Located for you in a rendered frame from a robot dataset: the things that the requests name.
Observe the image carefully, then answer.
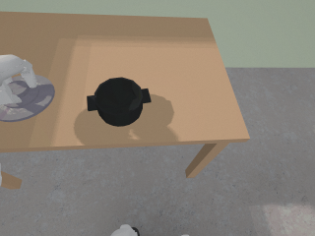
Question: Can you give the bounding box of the knob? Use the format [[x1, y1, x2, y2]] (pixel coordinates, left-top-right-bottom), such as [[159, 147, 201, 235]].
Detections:
[[7, 81, 30, 98]]

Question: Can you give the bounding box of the pot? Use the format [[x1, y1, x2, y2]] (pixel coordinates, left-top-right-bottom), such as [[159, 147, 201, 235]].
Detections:
[[87, 77, 152, 127]]

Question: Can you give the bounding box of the left robot hand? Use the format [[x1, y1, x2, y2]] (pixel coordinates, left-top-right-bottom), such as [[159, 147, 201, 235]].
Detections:
[[0, 54, 37, 105]]

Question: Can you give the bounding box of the robot left shin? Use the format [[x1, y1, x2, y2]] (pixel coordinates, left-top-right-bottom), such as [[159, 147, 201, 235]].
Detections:
[[119, 224, 133, 230]]

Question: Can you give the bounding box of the table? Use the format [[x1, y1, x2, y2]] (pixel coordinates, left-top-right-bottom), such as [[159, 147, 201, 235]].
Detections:
[[0, 11, 250, 190]]

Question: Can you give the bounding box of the lid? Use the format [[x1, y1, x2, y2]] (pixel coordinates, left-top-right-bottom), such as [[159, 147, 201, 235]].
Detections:
[[0, 75, 55, 122]]

